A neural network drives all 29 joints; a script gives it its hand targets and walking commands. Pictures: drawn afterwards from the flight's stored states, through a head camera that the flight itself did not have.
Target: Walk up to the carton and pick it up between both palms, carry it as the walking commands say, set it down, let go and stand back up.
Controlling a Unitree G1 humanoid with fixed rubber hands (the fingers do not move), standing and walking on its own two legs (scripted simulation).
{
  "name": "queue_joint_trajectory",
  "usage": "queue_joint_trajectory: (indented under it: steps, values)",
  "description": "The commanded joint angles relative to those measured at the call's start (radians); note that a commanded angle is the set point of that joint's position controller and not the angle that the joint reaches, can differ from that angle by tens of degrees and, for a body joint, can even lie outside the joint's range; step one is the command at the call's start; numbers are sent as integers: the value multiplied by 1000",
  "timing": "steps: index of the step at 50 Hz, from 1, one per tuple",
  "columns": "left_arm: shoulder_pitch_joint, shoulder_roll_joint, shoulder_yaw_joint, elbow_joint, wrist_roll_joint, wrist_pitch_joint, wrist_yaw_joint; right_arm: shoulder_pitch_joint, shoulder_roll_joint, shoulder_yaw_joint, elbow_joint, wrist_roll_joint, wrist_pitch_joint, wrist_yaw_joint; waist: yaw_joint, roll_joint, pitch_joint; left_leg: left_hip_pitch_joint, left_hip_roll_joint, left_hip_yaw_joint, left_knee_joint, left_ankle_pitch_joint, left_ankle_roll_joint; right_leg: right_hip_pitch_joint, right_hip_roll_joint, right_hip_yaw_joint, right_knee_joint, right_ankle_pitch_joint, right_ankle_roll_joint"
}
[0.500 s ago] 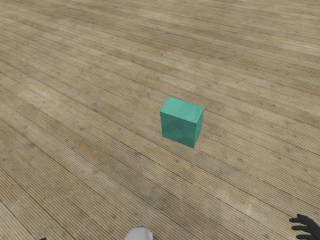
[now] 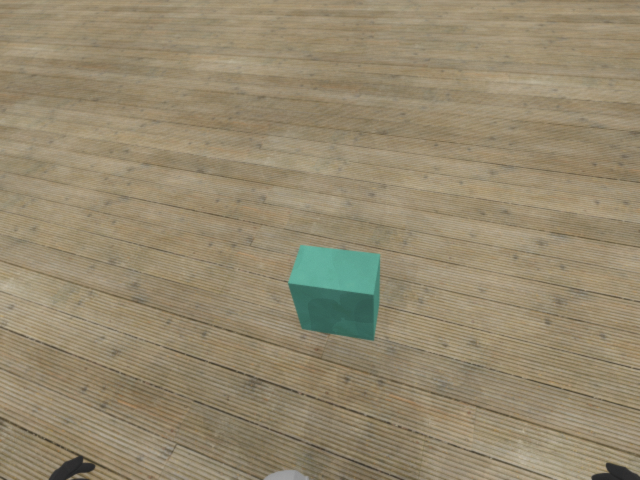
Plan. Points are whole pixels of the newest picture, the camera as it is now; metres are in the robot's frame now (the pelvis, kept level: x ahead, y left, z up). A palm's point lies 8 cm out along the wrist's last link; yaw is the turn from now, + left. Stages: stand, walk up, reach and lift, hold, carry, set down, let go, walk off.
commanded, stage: walk up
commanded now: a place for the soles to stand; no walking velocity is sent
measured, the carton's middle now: (338, 294) +0.75 +0.02 -0.61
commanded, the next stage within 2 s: none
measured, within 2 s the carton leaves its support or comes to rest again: neither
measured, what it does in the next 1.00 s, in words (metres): walks ahead: left foot, then right foot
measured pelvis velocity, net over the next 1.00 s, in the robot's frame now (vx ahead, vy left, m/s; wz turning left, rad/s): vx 0.23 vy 0.17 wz -0.22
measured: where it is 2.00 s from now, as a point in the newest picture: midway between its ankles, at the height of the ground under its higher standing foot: (321, 434)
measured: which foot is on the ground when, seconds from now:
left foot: up 0.00-0.18, down 0.20-0.48, up 0.50-0.72, down 0.74-1.00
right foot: down 0.00-0.20, up 0.22-0.46, down 0.48-1.00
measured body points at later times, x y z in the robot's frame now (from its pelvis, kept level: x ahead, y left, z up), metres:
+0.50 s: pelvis +0.15 +0.11 -0.01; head +0.16 +0.08 +0.44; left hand +0.29 +0.45 -0.06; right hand +0.16 -0.25 -0.10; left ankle +0.16 +0.22 -0.72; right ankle +0.21 +0.01 -0.72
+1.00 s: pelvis +0.23 +0.17 -0.01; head +0.25 +0.17 +0.44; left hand +0.39 +0.49 -0.11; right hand +0.30 -0.18 -0.10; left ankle +0.30 +0.30 -0.72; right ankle +0.22 +0.03 -0.72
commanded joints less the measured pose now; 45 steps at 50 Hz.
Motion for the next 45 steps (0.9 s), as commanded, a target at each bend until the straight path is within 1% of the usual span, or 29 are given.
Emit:
queue_joint_trajectory:
  steps: [1,5,8,9,10,11,12,13,14,15,16,18,21,23,24,25,26,27,28,31,34,36,37,38,39,40,41,44,45]
  values:
    - [100,234,63,-44,8,-13,10,21,-175,-65,-52,-10,-10,4,27,-192,-45,-142,50,-49,-77,18,-15,151,-276,301,-206,371,-202]
    - [105,274,67,-57,23,-16,12,-68,-143,-70,-61,-6,5,28,33,-251,-25,-32,36,9,-218,80,-7,38,-251,256,-190,270,-188]
    - [45,296,65,-70,31,-8,16,-56,-152,-92,-46,-2,6,38,-11,-282,-30,151,-5,74,-303,80,13,-98,-226,231,-159,69,-161]
    - [22,286,58,-69,36,-2,18,-6,-159,-104,-29,-6,4,36,-55,-259,-36,270,-31,98,-355,81,26,-181,-203,207,-92,-22,-140]
    - [47,233,40,-62,45,4,22,77,-182,-121,4,-12,-1,29,-90,-141,-54,395,-67,96,-407,19,29,-253,-155,164,75,-57,-117]
    - [71,154,15,-68,38,5,28,191,-237,-141,27,-28,-11,16,-151,102,-78,482,44,-122,-604,-154,61,-344,-50,75,439,-30,-68]
    - [52,110,1,-86,18,6,43,149,-334,-147,-10,-21,-20,6,-136,301,-55,440,323,-609,-873,-302,157,-553,54,67,638,-315,-9]
    - [48,192,18,-46,15,16,51,44,-322,-136,-39,4,-25,1,-85,80,-35,320,355,-605,-852,-344,227,-488,-39,169,677,-237,-3]
    - [78,230,28,-17,1,13,37,-18,-285,-116,-57,12,-26,-2,-39,17,-4,253,312,-516,-824,-367,241,-445,-74,145,653,-182,-3]
    - [117,235,38,12,-2,11,25,-56,-247,-99,-55,14,-26,-4,-6,17,25,202,246,-382,-796,-360,236,-389,-113,115,559,-141,2]
    - [122,222,39,25,2,10,17,-67,-237,-95,-53,3,-24,-6,-7,71,43,155,203,-285,-790,-316,225,-330,-117,73,429,-155,10]
    - [116,188,40,43,5,15,-2,-28,-240,-91,-37,-20,-22,0,-23,128,43,98,186,-216,-795,-201,239,-201,-84,16,315,-179,25]
    - [110,156,39,47,-1,8,-3,-51,-225,-82,-54,-19,-15,6,-1,90,36,42,197,-166,-763,-172,244,-54,-48,-12,145,-98,22]
    - [173,147,46,65,10,-3,5,-83,-182,-62,-71,-6,-3,11,58,2,-6,-67,150,-73,-620,-191,195,191,-2,-30,-37,10,11]
    - [223,166,55,65,20,-7,15,-69,-134,-45,-72,-1,-3,8,101,-78,-41,-159,118,-15,-447,-141,152,336,-29,58,-88,-39,-13]
    - [278,236,74,53,36,-17,28,-72,-83,-28,-92,7,-9,4,150,-265,-72,-283,31,72,-128,-26,78,410,-235,445,-263,-312,-88]
    - [242,318,81,10,31,-19,37,-54,-140,-39,-96,-1,-1,-8,121,-251,-63,-373,-23,-10,41,-122,31,326,-450,821,-369,-367,-211]
    - [203,299,77,5,12,-14,37,-63,-210,-56,-82,2,9,-20,92,-95,-20,-340,29,-104,83,-122,19,259,-444,740,-334,-260,-243]
    - [168,284,73,1,11,-14,36,-34,-202,-59,-68,4,7,-23,73,-92,-7,-326,52,-106,87,-88,19,228,-411,649,-291,-139,-262]
    - [82,221,43,-21,16,-7,21,57,-168,-60,-10,3,1,-30,22,-213,-21,-125,36,-47,-69,-6,-1,78,-271,352,-180,290,-201]
    - [30,206,14,-25,24,12,6,30,-116,-49,20,25,-3,-40,17,-289,-54,122,-31,57,-243,46,2,-62,-209,212,-82,511,-174]
    - [-6,188,-9,-25,15,31,3,41,-121,-53,45,21,-14,-54,-11,-269,-70,245,-74,85,-401,164,27,-137,-152,172,24,311,-124]
    - [1,154,-23,-25,14,42,4,44,-138,-57,56,12,-20,-62,-16,-204,-65,269,-50,25,-483,189,43,-174,-122,156,107,179,-86]
    - [21,89,-40,-33,7,50,5,38,-191,-62,52,-1,-30,-71,-5,-15,-81,277,123,-231,-594,215,92,-233,-56,108,272,50,-26]
    - [52,97,-39,-4,-2,64,14,-43,-247,-59,26,16,-34,-68,19,110,-101,205,329,-487,-692,217,221,-208,1,78,337,-239,27]
    - [27,149,-20,28,0,73,18,-84,-241,-61,30,22,-35,-65,15,20,-94,158,316,-452,-665,200,260,-147,-33,137,396,-308,27]
    - [26,155,-16,42,-3,72,15,-119,-236,-52,32,23,-36,-71,35,26,-82,135,287,-392,-620,232,247,-131,-43,119,353,-304,20]
    - [69,147,-8,121,13,60,2,-197,-199,-30,65,20,-27,-73,83,68,-53,20,155,-172,-522,218,113,73,-34,80,41,-70,-10]
    - [23,185,-3,111,22,56,0,-176,-159,-15,74,24,-28,-73,62,-37,-58,1,112,-128,-473,173,68,66,-105,224,-28,0,-38]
